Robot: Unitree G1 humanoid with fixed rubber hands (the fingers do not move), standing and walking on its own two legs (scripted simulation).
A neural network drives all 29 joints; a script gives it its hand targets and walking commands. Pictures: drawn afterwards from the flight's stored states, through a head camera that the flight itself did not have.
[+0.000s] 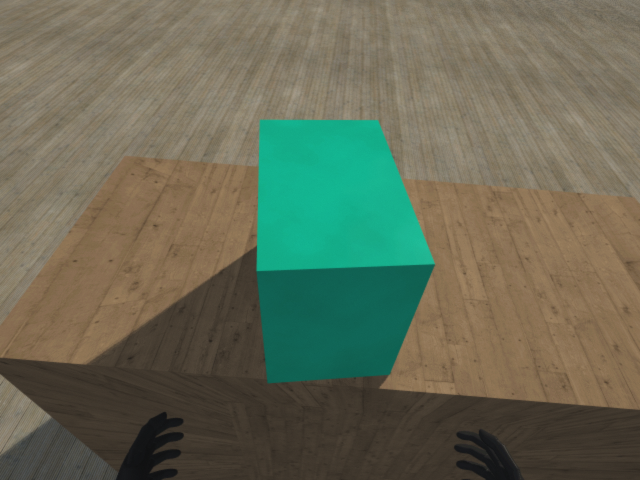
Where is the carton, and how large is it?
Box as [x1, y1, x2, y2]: [257, 120, 434, 382]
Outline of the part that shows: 260,120 257,225 257,280 267,382 389,374 434,263 378,121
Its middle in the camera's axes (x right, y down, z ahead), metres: +0.01 +0.01 +0.58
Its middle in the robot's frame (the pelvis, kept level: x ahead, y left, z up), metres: +0.44 +0.04 +0.05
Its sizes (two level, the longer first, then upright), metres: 0.292 0.180 0.252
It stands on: a pedestal, 0.71 m high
